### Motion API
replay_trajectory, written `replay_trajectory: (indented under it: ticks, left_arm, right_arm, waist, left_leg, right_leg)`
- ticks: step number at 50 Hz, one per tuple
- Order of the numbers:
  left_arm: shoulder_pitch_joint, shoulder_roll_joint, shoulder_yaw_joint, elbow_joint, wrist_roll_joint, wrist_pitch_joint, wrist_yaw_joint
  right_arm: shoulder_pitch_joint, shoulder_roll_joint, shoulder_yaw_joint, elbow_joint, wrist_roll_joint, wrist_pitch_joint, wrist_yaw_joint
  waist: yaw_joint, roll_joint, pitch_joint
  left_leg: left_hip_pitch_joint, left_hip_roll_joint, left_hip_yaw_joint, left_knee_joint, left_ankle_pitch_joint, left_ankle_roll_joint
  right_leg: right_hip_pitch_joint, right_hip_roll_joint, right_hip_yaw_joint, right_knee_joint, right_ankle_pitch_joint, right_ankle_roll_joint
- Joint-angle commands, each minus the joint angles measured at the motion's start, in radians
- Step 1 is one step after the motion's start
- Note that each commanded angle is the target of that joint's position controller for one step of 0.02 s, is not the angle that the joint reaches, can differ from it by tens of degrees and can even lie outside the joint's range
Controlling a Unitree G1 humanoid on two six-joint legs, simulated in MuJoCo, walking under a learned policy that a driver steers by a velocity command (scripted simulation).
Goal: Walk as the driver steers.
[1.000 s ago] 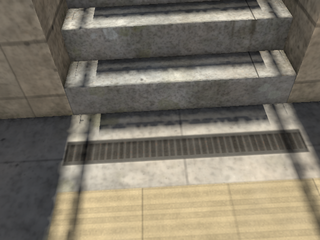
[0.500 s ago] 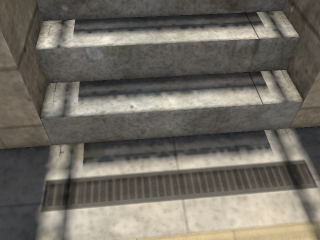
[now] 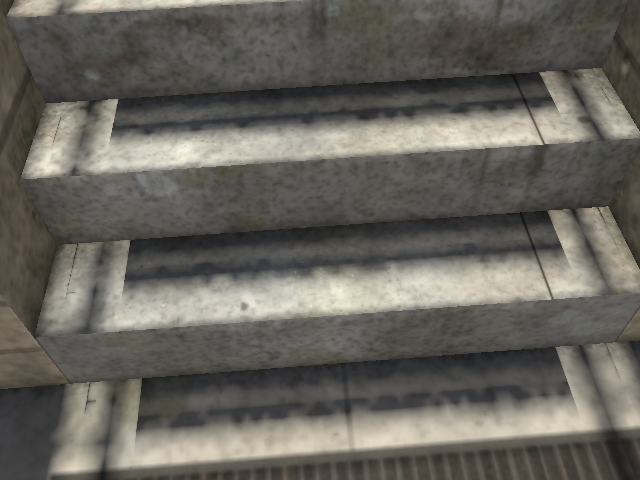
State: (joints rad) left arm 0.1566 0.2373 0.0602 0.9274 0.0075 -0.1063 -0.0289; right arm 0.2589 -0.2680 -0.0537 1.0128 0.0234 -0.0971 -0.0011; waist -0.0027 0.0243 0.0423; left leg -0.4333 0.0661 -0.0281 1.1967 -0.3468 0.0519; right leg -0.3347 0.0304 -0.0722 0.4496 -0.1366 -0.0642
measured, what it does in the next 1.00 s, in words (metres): walks ahead: left foot, then right foot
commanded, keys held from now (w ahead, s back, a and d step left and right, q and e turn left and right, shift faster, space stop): w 1.00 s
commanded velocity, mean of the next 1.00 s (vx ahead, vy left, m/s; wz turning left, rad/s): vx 0.50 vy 0.00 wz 0.00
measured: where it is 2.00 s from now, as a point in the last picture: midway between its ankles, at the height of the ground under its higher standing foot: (314, 196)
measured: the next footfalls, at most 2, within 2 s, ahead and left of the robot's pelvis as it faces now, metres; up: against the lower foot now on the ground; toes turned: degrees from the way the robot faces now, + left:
left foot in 0.40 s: +0.39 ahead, +0.15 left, +0.00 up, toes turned +3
right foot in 0.86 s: +0.56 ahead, -0.07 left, +0.00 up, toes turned -2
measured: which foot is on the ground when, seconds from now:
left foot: up 0.00-0.38, down 0.40-0.88, up 0.90-1.00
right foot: down 0.00-0.42, up 0.44-0.84, down 0.86-1.00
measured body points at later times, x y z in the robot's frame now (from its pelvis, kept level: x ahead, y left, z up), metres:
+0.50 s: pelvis +0.27 +0.05 +0.00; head +0.30 +0.07 +0.44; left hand +0.31 +0.33 -0.15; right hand +0.42 -0.21 -0.11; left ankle +0.35 +0.15 -0.74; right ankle +0.14 -0.08 -0.65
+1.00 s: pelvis +0.49 +0.02 +0.00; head +0.50 +0.00 +0.45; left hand +0.55 +0.29 -0.13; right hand +0.58 -0.23 -0.14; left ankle +0.43 +0.15 -0.56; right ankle +0.52 -0.07 -0.74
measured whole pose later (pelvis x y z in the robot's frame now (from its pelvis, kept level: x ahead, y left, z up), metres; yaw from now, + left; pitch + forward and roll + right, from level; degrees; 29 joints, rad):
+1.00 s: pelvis +0.49 +0.02 +0.00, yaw +0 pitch +2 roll +0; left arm 0.25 0.24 0.04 0.98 0.02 -0.05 0.00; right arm 0.21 -0.25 -0.02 0.98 0.02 -0.07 0.01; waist 0.02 0.04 -0.05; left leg -0.66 0.01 -0.02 1.59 -0.43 0.02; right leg -0.30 0.02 -0.05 0.48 -0.22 -0.07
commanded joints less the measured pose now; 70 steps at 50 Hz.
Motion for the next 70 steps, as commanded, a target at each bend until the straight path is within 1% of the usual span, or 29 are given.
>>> replay_trajectory:
  ticks: [1,10,17,20,21,22,23,26,32,36,40,42,43,44,45,47,50,52,54,58,61,63,64,65,66,67,68,69,70]
  left_arm:
    - [0.009,0.098,0.013,-0.026,0.007,-0.020,-0.006]
    - [0.149,0.164,0.021,0.030,-0.018,0.000,0.036]
    - [0.183,0.193,0.036,0.069,-0.019,0.016,0.038]
    - [0.138,0.170,0.024,0.038,-0.006,0.021,0.045]
    - [0.212,0.078,-0.006,0.007,0.006,0.004,0.034]
    - [0.225,0.058,-0.016,0.026,-0.009,-0.017,0.027]
    - [0.155,0.158,0.004,0.015,-0.036,-0.033,0.018]
    - [0.045,0.152,0.010,-0.006,-0.021,-0.019,0.035]
    - [-0.019,0.075,-0.012,-0.050,0.006,0.020,0.042]
    - [-0.059,0.038,-0.030,-0.034,-0.008,0.030,0.046]
    - [-0.140,0.099,-0.021,-0.069,-0.007,0.023,0.043]
    - [0.039,0.124,0.007,-0.018,-0.008,0.009,0.038]
    - [0.184,0.154,0.024,0.030,0.003,0.011,0.035]
    - [0.289,0.268,0.048,0.046,0.014,0.024,0.043]
    - [0.317,0.276,0.047,0.053,0.017,0.033,0.042]
    - [0.225,0.146,0.019,0.041,0.002,0.050,0.033]
    - [0.114,0.030,-0.038,0.034,0.017,0.065,0.018]
    - [0.167,0.043,-0.045,0.069,0.016,0.063,0.025]
    - [0.319,0.052,-0.051,0.135,0.026,0.071,0.034]
    - [0.427,0.026,-0.072,0.167,0.030,0.091,0.045]
    - [0.309,0.029,-0.087,0.109,0.001,0.089,0.063]
    - [0.356,0.094,-0.067,0.117,-0.041,0.080,0.097]
    - [0.387,0.103,-0.058,0.146,-0.063,0.093,0.107]
    - [0.400,0.116,-0.056,0.145,-0.064,0.083,0.098]
    - [0.437,0.147,-0.062,0.165,-0.028,0.075,0.092]
    - [0.379,0.211,-0.039,0.166,-0.017,0.077,0.093]
    - [0.319,0.231,-0.025,0.127,0.002,0.069,0.098]
    - [0.322,0.120,-0.029,0.090,0.000,0.046,0.065]
    - [0.264,0.033,-0.032,0.120,0.015,0.020,0.015]
  right_arm:
    - [0.046,-0.056,-0.020,-0.043,-0.007,0.015,-0.005]
    - [-0.252,-0.040,-0.014,-0.142,-0.008,0.010,0.006]
    - [-0.332,-0.089,-0.011,-0.194,-0.004,-0.012,0.031]
    - [0.024,-0.197,-0.061,-0.095,-0.023,-0.023,0.016]
    - [0.171,-0.297,-0.083,-0.069,-0.050,-0.018,0.009]
    - [0.191,-0.253,-0.072,-0.053,-0.039,-0.011,0.015]
    - [0.114,-0.190,-0.051,-0.076,-0.023,-0.015,0.017]
    - [-0.097,-0.093,-0.018,-0.121,-0.025,-0.022,0.017]
    - [-0.078,-0.147,-0.025,-0.086,-0.024,-0.021,0.000]
    - [0.014,-0.152,-0.024,-0.054,-0.034,-0.005,-0.013]
    - [-0.003,-0.146,-0.023,-0.055,-0.016,0.001,-0.012]
    - [-0.041,-0.132,-0.012,-0.068,-0.018,0.018,-0.023]
    - [-0.045,-0.106,-0.002,-0.078,-0.011,0.019,-0.018]
    - [-0.043,-0.048,0.021,-0.108,-0.043,0.004,-0.008]
    - [0.098,0.009,0.034,-0.055,-0.026,-0.017,0.001]
    - [0.016,-0.051,0.019,-0.055,0.008,-0.014,0.021]
    - [-0.056,0.001,0.029,-0.101,-0.007,0.039,0.006]
    - [-0.047,0.038,0.044,-0.124,-0.014,0.043,0.002]
    - [-0.082,0.113,0.070,-0.164,0.015,0.050,-0.017]
    - [-0.251,0.188,0.131,-0.320,0.008,0.021,-0.009]
    - [-0.376,0.167,0.165,-0.465,-0.013,0.009,0.013]
    - [-0.497,0.202,0.201,-0.561,-0.052,0.009,0.008]
    - [-0.447,0.194,0.200,-0.538,-0.037,0.014,-0.001]
    - [-0.380,0.154,0.170,-0.518,-0.033,0.008,0.003]
    - [-0.265,0.086,0.131,-0.480,-0.022,0.004,0.009]
    - [-0.099,-0.006,0.095,-0.451,-0.034,-0.002,0.023]
    - [0.073,-0.109,0.055,-0.377,-0.064,-0.004,0.038]
    - [0.233,-0.243,0.012,-0.280,-0.098,0.026,0.033]
    - [0.294,-0.236,0.001,-0.210,-0.118,0.072,-0.002]
  waist:
    - [-0.025,-0.098,-0.098]
    - [0.045,-0.079,0.008]
    - [0.036,-0.120,0.023]
    - [-0.132,-0.068,-0.206]
    - [-0.112,0.167,-0.346]
    - [-0.106,0.297,-0.423]
    - [-0.106,0.189,-0.322]
    - [-0.014,0.041,-0.116]
    - [0.025,0.029,-0.078]
    - [-0.017,0.088,-0.127]
    - [-0.007,0.092,-0.064]
    - [0.098,0.075,-0.135]
    - [0.145,0.027,-0.191]
    - [0.136,-0.235,-0.242]
    - [0.083,-0.342,-0.325]
    - [0.071,-0.121,-0.169]
    - [0.002,-0.113,0.004]
    - [-0.009,-0.108,0.020]
    - [0.036,-0.173,0.008]
    - [0.059,-0.079,0.056]
    - [0.006,-0.035,0.070]
    - [0.010,-0.068,-0.022]
    - [-0.009,-0.114,-0.097]
    - [-0.033,-0.154,-0.207]
    - [-0.112,-0.296,-0.328]
    - [-0.208,-0.424,-0.373]
    - [-0.263,-0.360,-0.478]
    - [-0.252,0.184,-0.570]
    - [-0.247,0.329,-0.614]
  left_leg:
    - [-0.125,0.089,-0.038,-0.032,0.075,-0.002]
    - [-0.228,0.052,0.013,-0.541,0.435,-0.055]
    - [-0.133,0.006,0.030,-0.695,0.306,0.004]
    - [0.374,-0.004,0.020,-0.706,0.298,0.080]
    - [0.754,0.249,-0.362,-0.719,0.287,0.211]
    - [0.864,0.338,-0.678,-0.878,0.213,0.302]
    - [0.775,0.297,-0.572,-0.893,0.112,0.248]
    - [0.365,0.210,-0.265,-0.986,0.315,0.176]
    - [0.195,0.128,-0.026,-1.049,0.594,0.179]
    - [0.225,0.116,0.029,-1.022,0.493,0.158]
    - [0.313,0.185,-0.055,-0.954,0.452,0.129]
    - [0.346,0.131,-0.028,-0.714,0.791,0.102]
    - [0.259,0.059,0.031,-0.485,0.866,0.067]
    - [-0.070,-0.044,0.089,-0.083,0.329,-0.005]
    - [-0.309,-0.139,-0.006,0.218,-0.220,-0.031]
    - [-0.529,-0.062,-0.066,0.527,-0.166,-0.013]
    - [-0.575,0.010,-0.018,0.614,-0.058,-0.038]
    - [-0.607,0.002,-0.004,0.661,0.026,-0.054]
    - [-0.843,-0.042,0.008,1.072,-0.081,-0.064]
    - [-1.255,-0.049,-0.099,1.266,-0.099,-0.023]
    - [-0.977,-0.003,0.019,0.792,0.086,-0.047]
    - [-0.561,0.047,0.177,0.492,0.082,-0.042]
    - [-0.389,0.022,0.226,0.353,-0.002,-0.027]
    - [-0.210,-0.058,0.291,0.269,-0.106,0.000]
    - [-0.096,-0.141,0.336,0.297,-0.171,0.044]
    - [-0.100,-0.129,0.196,0.053,-0.210,0.090]
    - [0.113,-0.062,-0.072,-0.083,-0.103,0.145]
    - [0.407,0.166,-0.624,-0.523,0.094,0.294]
    - [0.469,0.322,-1.134,-0.948,0.041,0.381]
  right_leg:
    - [0.163,-0.261,0.270,-0.274,0.188,-0.159]
    - [0.217,-0.224,0.147,-0.362,0.070,-0.136]
    - [0.369,-0.281,0.127,-0.234,0.261,-0.101]
    - [0.247,-0.194,0.061,0.188,0.484,-0.043]
    - [-0.124,-0.063,0.007,0.575,0.113,0.022]
    - [-0.349,0.035,0.104,0.802,-0.452,0.040]
    - [-0.441,-0.038,0.179,0.889,-0.420,0.014]
    - [-0.332,-0.172,0.137,0.741,-0.195,0.007]
    - [-0.230,-0.151,0.081,0.447,0.010,0.071]
    - [-0.086,-0.080,0.017,0.282,0.117,0.092]
    - [-0.118,-0.083,0.052,0.192,-0.003,0.031]
    - [0.077,-0.023,0.002,0.035,0.009,-0.009]
    - [0.265,-0.042,0.038,-0.036,0.156,-0.033]
    - [0.531,-0.290,0.373,-0.046,0.591,-0.102]
    - [0.656,-0.449,0.622,-0.072,0.661,-0.291]
    - [0.454,-0.406,0.508,-0.130,0.082,-0.274]
    - [0.096,-0.302,0.363,-0.236,-0.270,-0.182]
    - [0.008,-0.266,0.284,-0.241,-0.206,-0.184]
    - [0.127,-0.330,0.321,-0.240,-0.106,-0.214]
    - [0.340,-0.376,0.311,-0.197,-0.072,-0.132]
    - [-0.005,-0.238,0.125,-0.308,-0.101,-0.082]
    - [-0.164,-0.277,0.144,-0.555,0.096,-0.142]
    - [-0.060,-0.257,0.082,-0.537,0.269,-0.137]
    - [0.071,-0.241,0.037,-0.393,0.873,-0.124]
    - [0.231,-0.284,0.017,-0.223,1.751,-0.141]
    - [0.447,-0.303,0.043,0.000,2.054,-0.114]
    - [0.378,-0.296,0.077,0.262,2.026,-0.116]
    - [0.003,-0.116,0.105,0.595,1.238,-0.077]
    - [-0.212,0.132,0.276,1.171,0.060,-0.027]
